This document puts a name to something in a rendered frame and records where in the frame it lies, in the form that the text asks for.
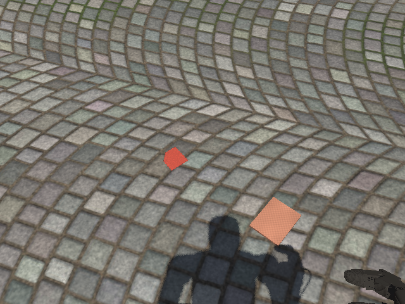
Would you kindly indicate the right robot hand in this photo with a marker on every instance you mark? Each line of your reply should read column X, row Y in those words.
column 382, row 282

